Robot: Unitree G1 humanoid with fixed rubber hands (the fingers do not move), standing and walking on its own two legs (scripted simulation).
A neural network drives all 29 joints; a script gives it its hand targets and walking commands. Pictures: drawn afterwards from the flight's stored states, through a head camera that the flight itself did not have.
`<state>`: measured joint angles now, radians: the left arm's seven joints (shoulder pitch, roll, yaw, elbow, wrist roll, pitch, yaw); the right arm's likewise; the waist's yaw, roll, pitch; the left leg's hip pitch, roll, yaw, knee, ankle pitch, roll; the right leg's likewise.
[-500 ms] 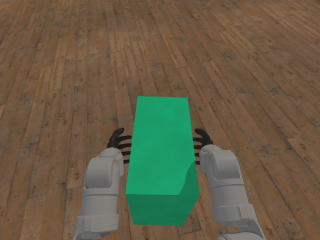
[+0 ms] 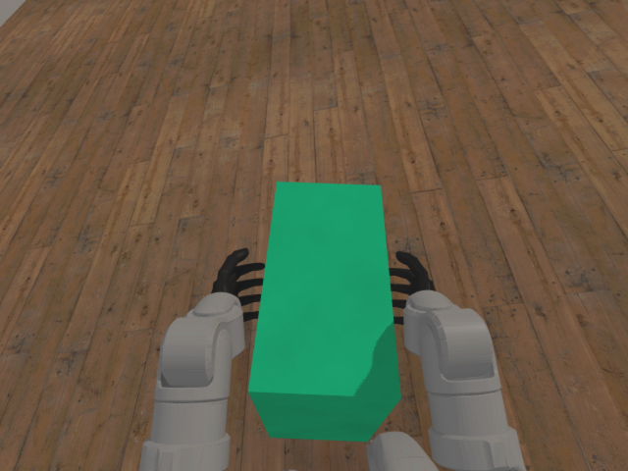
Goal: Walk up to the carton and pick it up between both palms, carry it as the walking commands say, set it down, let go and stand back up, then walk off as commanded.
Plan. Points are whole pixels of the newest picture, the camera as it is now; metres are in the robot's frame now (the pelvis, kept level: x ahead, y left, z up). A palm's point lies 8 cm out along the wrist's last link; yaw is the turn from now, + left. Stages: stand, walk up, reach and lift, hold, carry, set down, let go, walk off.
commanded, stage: carry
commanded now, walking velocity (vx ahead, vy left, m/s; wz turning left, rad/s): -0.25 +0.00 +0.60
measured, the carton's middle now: (323, 315) +0.31 -0.01 -0.03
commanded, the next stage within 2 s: none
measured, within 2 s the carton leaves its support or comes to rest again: neither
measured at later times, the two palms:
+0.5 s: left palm (313, 63) +0.74 -0.06 +0.10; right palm (432, 33) +0.79 -0.29 +0.07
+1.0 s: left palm out of the picture +1.12 -0.22 +0.11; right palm out of the picture +1.25 -0.41 +0.10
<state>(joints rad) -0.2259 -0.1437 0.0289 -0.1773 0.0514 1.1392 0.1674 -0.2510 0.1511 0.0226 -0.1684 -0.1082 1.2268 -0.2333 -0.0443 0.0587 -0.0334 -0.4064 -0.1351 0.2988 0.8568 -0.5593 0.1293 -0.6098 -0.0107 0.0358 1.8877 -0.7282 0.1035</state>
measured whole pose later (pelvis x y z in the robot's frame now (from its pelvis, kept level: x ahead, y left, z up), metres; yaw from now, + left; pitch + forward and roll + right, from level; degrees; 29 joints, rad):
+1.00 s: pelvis +0.92 -0.44 +0.01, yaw +33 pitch +8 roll +6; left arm -0.21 -0.14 0.05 -0.29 0.05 1.19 0.13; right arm -0.33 0.17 0.05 -0.34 -0.13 1.15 -0.23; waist -0.07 0.14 -0.09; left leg -0.35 0.04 0.18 0.90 -0.56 0.03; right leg -0.65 -0.12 0.21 1.53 -0.87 0.11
